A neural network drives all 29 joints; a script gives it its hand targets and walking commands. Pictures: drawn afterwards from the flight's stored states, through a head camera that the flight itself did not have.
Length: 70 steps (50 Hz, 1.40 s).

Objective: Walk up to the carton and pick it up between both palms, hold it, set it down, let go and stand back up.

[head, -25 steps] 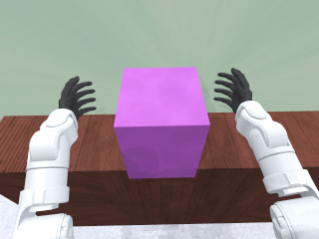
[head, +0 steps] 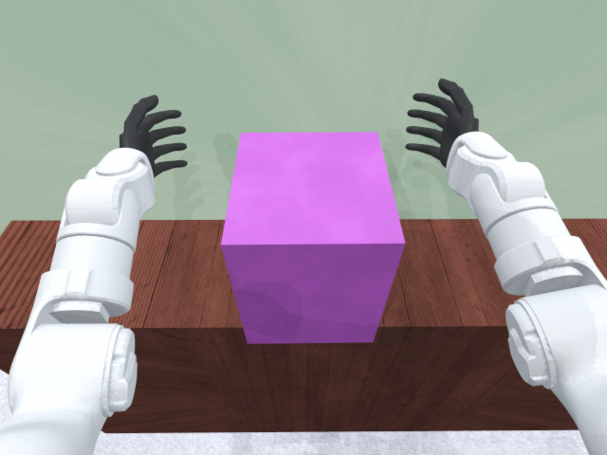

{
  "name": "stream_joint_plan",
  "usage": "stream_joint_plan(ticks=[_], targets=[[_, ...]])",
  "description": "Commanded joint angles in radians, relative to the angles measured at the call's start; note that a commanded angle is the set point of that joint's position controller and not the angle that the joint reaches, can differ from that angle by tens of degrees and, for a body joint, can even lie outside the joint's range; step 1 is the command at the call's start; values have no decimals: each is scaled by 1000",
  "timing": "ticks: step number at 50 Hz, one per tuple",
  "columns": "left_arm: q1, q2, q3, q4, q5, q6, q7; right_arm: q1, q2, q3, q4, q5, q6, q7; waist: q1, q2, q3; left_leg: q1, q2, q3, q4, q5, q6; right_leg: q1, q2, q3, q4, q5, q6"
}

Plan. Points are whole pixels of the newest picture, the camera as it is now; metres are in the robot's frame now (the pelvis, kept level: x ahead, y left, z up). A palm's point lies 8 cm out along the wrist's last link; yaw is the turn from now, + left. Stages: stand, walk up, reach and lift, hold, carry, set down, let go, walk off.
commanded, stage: reach and lift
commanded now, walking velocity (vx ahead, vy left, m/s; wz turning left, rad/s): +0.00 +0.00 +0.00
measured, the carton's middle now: (309, 242) +0.43 +0.01 +0.04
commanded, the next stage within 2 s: none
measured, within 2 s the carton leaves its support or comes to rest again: neither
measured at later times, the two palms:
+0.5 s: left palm (167, 231) +0.42 +0.20 +0.09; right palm (426, 209) +0.43 -0.16 +0.10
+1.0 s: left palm (183, 244) +0.42 +0.19 +0.06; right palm (415, 223) +0.43 -0.15 +0.07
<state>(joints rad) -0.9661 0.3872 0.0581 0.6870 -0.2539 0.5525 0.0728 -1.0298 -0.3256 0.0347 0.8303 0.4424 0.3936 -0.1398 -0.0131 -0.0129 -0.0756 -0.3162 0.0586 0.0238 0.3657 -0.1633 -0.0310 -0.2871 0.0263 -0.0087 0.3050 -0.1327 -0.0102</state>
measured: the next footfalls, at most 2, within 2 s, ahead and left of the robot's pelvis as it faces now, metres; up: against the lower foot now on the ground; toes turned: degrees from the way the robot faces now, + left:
none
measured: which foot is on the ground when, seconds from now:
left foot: down 0.00-1.00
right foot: down 0.00-1.00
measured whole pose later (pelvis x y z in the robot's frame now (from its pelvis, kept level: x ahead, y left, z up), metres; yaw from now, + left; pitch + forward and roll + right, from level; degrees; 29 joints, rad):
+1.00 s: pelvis -0.01 +0.00 -0.02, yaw +0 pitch +16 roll -1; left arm -0.92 0.21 0.02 1.28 -0.22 -0.16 0.09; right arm -0.92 -0.16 -0.01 1.17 0.27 -0.07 -0.13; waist 0.01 -0.01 -0.19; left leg -0.62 0.06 0.00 0.53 -0.20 -0.03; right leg -0.58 0.03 -0.02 0.47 -0.17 -0.01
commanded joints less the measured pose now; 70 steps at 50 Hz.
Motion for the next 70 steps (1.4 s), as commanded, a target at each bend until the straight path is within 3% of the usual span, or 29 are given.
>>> stream_joint_plan(ticks=[1,4,8,11,12,13,15,18,20,24,26,29,33,38,41,49,52,58,60,65,68,70], targets=[[-522,150,40,-127,30,-100,-7,-471,-158,-37,-143,-13,-82,-1,-2,55,-652,351,-62,4,49,404,-17,211,33,-27,19,433,49],[-435,116,57,-26,60,-132,-31,-407,-121,-17,-76,-35,-104,-7,1,31,-551,312,-65,1,51,408,-15,229,30,-24,20,440,55],[-404,105,80,-119,92,-202,-40,-365,-91,-42,-173,-64,-167,-19,5,36,-626,319,-73,15,54,458,-26,273,34,-27,32,504,69],[-384,66,70,-91,97,-260,-35,-328,-57,-64,-154,-105,-211,-23,-4,48,-585,328,-72,11,64,442,-33,214,34,-37,28,442,60],[-391,70,70,-132,94,-279,-32,-329,-60,-68,-196,-108,-230,-21,6,60,-602,332,-68,15,65,457,-38,207,37,-35,25,443,59],[-398,49,63,-146,91,-298,-26,-319,-57,-84,-189,-127,-243,-22,-8,67,-609,337,-67,11,74,458,-46,188,36,-43,28,425,55],[-430,57,64,-189,90,-334,-9,-339,-61,-105,-264,-147,-275,-26,2,89,-694,343,-66,19,85,452,-48,169,38,-43,35,413,53],[-440,41,48,-182,77,-374,13,-347,-50,-121,-284,-174,-305,-22,9,104,-745,347,-60,22,102,448,-52,123,40,-45,43,379,46],[-435,20,36,-158,55,-404,20,-330,-30,-119,-258,-180,-314,-21,2,79,-760,333,-55,13,114,442,-46,96,38,-45,52,364,44],[-422,18,44,-35,70,-469,19,-323,-15,-121,-179,-212,-335,-20,18,58,-768,261,-56,20,114,381,-39,98,30,-40,71,327,48],[-409,1,43,80,84,-508,13,-301,16,-106,-67,-211,-350,-18,25,51,-715,204,-55,20,111,354,-31,80,22,-31,79,314,48],[-413,-5,40,226,83,-582,8,-311,29,-95,13,-209,-390,-10,36,19,-701,143,-50,24,106,298,-25,70,16,-29,86,265,51],[-453,-13,31,307,79,-684,3,-344,30,-95,30,-222,-463,-9,32,16,-763,88,-56,28,133,337,-36,94,9,-26,125,340,53],[-483,-22,17,363,79,-753,0,-356,19,-74,82,-206,-520,-3,23,39,-785,77,-55,29,169,394,-51,82,8,-24,155,399,55],[-505,-28,-6,391,62,-769,2,-370,16,-66,136,-191,-529,2,14,47,-770,81,-51,21,171,364,-55,33,7,-23,151,342,48],[-564,-63,-47,366,22,-783,28,-419,19,-78,103,-182,-526,9,4,61,-871,75,-46,18,196,329,-61,-48,9,-29,157,254,36],[-582,-75,-34,375,32,-779,33,-434,42,-87,101,-200,-516,11,15,45,-879,63,-44,17,203,320,-52,-63,6,-32,163,235,38],[-562,-149,10,420,111,-779,32,-418,126,-116,151,-256,-506,14,24,46,-803,62,-45,22,182,302,-42,-60,-1,-28,149,184,31],[-567,-167,42,409,150,-777,36,-415,147,-145,145,-289,-507,12,28,55,-788,51,-48,26,173,284,-44,-47,0,-28,145,162,29],[-589,-233,133,334,248,-770,40,-413,256,-216,83,-396,-511,16,40,15,-797,52,-55,45,146,307,-32,31,1,-28,141,223,37],[-569,-388,214,339,370,-768,-16,-411,460,-261,58,-521,-517,61,51,13,-743,55,-66,62,110,318,-13,127,-17,-26,126,297,47],[-576,-619,214,337,475,-788,-88,-406,739,-266,52,-664,-544,124,46,1,-737,89,-70,68,72,329,-3,227,-17,-41,113,376,52]])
